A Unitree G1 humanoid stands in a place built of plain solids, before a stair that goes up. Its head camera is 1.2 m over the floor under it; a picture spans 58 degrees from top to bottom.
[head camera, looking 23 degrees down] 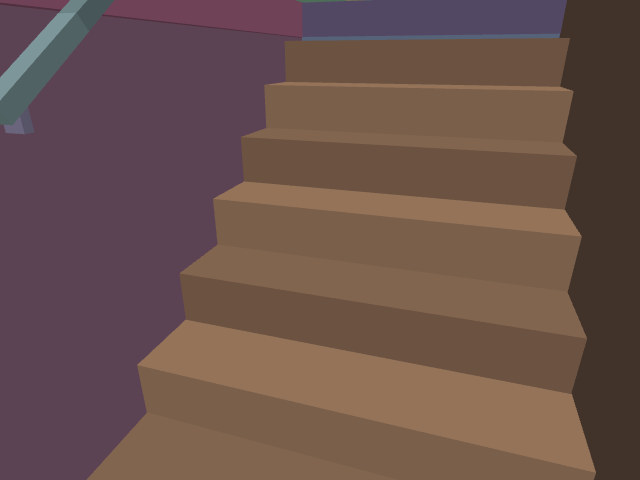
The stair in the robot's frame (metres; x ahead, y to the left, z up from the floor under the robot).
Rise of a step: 0.18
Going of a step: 0.25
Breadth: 1.20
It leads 17 degrees to the right of straight ahead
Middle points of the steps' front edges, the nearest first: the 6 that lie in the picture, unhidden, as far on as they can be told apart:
0.85 -0.03 0.36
1.09 -0.11 0.54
1.33 -0.18 0.72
1.57 -0.26 0.91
1.80 -0.33 1.09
2.04 -0.41 1.27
